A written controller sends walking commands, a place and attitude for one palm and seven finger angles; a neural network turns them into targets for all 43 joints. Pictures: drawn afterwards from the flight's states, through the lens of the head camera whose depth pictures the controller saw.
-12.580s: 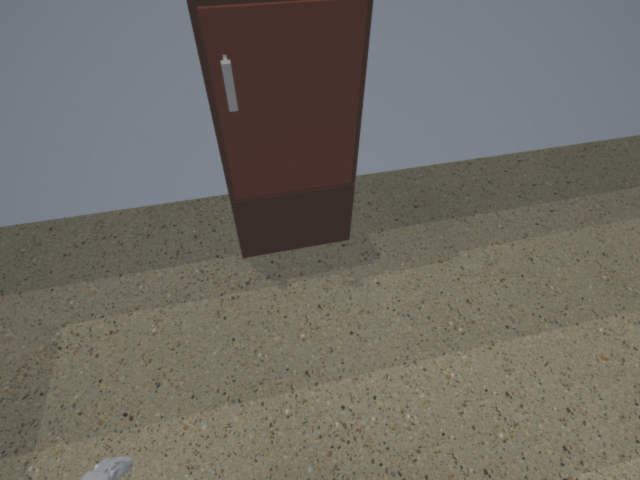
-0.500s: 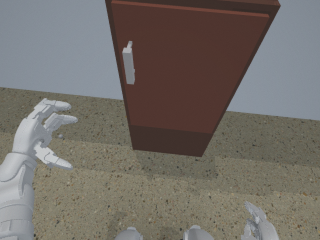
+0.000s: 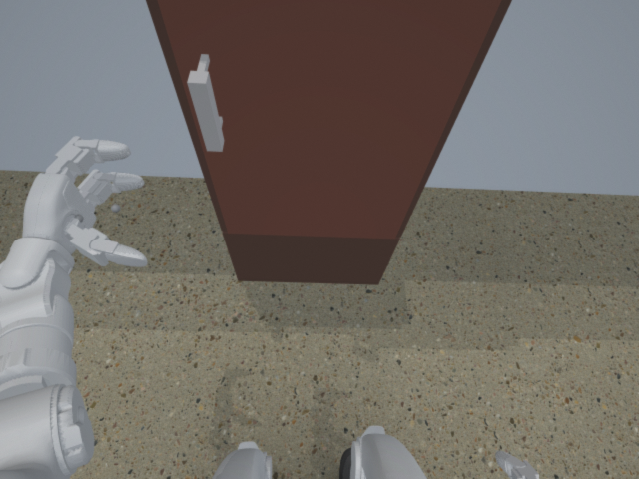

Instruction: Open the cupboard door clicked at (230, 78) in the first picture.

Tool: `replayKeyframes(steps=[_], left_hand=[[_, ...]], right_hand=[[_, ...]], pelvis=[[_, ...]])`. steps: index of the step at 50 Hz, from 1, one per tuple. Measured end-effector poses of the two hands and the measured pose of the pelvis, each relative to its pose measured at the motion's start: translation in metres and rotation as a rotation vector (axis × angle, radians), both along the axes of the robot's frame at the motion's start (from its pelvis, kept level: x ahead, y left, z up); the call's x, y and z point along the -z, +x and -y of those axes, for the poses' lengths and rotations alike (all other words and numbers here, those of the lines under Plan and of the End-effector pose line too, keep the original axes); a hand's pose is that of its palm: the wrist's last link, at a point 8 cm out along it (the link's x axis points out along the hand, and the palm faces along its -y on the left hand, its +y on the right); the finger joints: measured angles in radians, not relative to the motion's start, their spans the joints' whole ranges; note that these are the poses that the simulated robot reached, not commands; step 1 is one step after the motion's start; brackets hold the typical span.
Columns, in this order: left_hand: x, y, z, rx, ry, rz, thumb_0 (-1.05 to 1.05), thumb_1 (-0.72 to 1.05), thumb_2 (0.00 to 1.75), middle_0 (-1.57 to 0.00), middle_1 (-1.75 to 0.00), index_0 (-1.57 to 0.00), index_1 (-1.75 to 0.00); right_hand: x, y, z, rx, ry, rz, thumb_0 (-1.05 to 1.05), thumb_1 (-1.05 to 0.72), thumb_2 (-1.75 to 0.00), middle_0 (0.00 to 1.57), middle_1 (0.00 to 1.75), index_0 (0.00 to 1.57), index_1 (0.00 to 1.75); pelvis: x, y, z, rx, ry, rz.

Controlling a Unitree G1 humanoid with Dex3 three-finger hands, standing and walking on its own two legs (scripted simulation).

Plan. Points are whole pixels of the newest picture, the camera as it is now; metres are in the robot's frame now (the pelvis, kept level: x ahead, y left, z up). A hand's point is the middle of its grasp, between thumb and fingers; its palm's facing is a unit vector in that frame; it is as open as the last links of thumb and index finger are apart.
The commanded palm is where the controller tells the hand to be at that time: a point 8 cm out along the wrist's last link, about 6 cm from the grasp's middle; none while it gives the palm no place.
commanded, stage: move the hooked fingers beside the handle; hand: left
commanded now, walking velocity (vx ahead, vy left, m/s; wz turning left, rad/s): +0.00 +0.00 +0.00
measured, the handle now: (209, 104) +0.62 +0.16 +0.05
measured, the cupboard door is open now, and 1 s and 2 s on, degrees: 0 0 0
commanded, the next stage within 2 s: slide the fingers in behind the handle in 1.66 s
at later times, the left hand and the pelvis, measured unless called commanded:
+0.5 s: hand (139, 153) +0.51 +0.23 +0.06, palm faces -0.05 -1.00 -0.02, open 13.9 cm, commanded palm +0.49 +0.28 +0.06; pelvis +0.00 +0.01 -0.01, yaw -1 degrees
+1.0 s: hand (161, 114) +0.58 +0.22 +0.06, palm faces -0.05 -1.00 -0.02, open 13.9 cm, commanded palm +0.56 +0.26 +0.05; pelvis +0.01 +0.02 -0.02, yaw -3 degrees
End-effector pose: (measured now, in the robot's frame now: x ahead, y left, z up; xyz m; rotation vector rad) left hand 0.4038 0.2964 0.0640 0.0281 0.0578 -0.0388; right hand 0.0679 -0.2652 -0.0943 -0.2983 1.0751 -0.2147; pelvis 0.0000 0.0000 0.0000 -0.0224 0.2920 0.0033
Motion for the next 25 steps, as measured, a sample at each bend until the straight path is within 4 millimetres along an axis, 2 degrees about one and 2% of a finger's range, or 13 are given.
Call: replayKeyframes(steps=[7,25], left_hand=[[-0.006,0.029,0.005,-0.004,0.004,0.022,-0.01,-0.49,0.30,-0.30,-1.20,-0.30,-1.20],[-0.002,0.084,0.012,0.006,-0.005,-0.001,-0.01,-0.50,0.30,-0.30,-1.20,-0.30,-1.20]], right_hand=[[0.005,-0.018,0.002,0.043,0.002,-0.074,0.00,-0.91,-0.90,0.20,0.30,0.20,0.30],[0.007,-0.061,-0.004,0.114,-0.015,-0.243,0.00,-0.91,-0.90,0.20,0.30,0.20,0.30]], pelvis=[[0.002,0.002,0.000,0.011,-0.001,-0.030],[0.009,0.003,-0.006,0.015,-0.018,-0.091]])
